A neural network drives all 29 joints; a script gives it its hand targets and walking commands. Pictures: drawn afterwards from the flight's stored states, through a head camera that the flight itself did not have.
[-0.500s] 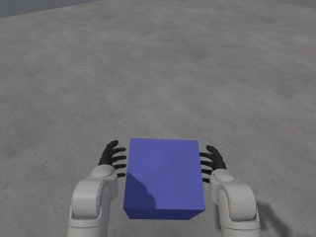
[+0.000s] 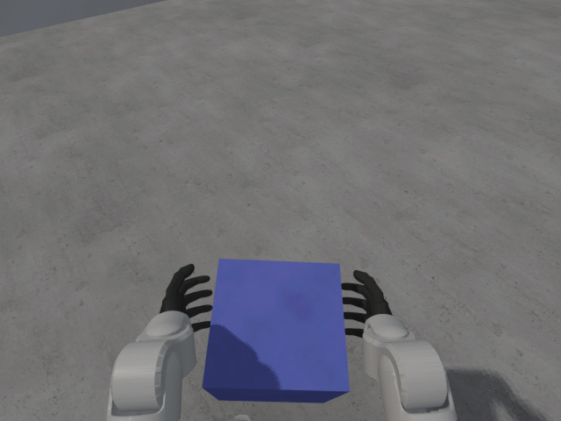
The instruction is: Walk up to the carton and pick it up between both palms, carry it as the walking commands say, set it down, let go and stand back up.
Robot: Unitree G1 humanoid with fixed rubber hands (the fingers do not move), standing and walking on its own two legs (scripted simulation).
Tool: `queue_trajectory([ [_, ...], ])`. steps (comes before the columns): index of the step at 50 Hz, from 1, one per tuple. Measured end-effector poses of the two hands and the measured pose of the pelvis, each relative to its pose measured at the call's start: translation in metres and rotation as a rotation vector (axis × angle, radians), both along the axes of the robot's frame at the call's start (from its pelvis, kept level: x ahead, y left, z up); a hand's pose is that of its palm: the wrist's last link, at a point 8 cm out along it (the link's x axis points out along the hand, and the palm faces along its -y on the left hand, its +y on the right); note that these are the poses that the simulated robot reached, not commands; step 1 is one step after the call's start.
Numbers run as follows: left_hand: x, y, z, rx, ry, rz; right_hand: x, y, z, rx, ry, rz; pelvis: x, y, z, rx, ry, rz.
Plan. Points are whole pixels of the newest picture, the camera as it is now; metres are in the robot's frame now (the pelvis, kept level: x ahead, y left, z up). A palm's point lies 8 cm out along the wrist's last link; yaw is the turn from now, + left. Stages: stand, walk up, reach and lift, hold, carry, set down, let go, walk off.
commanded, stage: carry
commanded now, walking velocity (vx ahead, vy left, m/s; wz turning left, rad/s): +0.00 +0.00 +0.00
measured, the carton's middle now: (275, 336) +0.27 +0.03 -0.03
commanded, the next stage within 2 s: none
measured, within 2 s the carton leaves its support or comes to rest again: neither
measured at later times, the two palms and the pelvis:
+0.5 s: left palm (130, 362) +0.19 +0.18 +0.10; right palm (367, 371) +0.18 -0.08 +0.10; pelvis -0.06 +0.05 +0.01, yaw -2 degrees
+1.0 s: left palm (132, 377) +0.17 +0.18 +0.09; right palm (368, 397) +0.16 -0.08 +0.08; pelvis -0.09 +0.05 +0.01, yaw -2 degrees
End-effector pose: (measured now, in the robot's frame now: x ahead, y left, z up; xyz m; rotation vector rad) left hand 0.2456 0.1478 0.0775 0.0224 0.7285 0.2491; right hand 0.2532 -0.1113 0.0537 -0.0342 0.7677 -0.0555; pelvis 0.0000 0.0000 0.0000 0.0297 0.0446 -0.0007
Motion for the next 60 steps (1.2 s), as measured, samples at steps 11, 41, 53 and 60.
queue_trajectory([
  [11,0.003,-0.001,0.024,-0.079,-0.119,-0.085,-0.014,-0.001,0.041,-0.069,-0.095,-0.114,-0.031,0.02,0.012,0.025,0.073,0.005],
  [41,-0.081,0.033,0.02,-0.021,-0.045,-0.116,-0.104,0.035,0.035,-0.056,-0.049,-0.112,-0.095,0.06,0.007,-0.017,0.011,-0.049],
  [53,-0.07,0.027,0.021,-0.026,-0.057,-0.101,-0.09,0.029,0.034,-0.046,-0.057,-0.101,-0.088,0.05,0.009,-0.026,0.019,-0.023],
  [60,-0.067,0.032,0.028,-0.017,-0.101,-0.052,-0.077,0.034,0.042,-0.044,-0.098,-0.059,-0.084,0.044,0.003,-0.039,0.026,0.026],
])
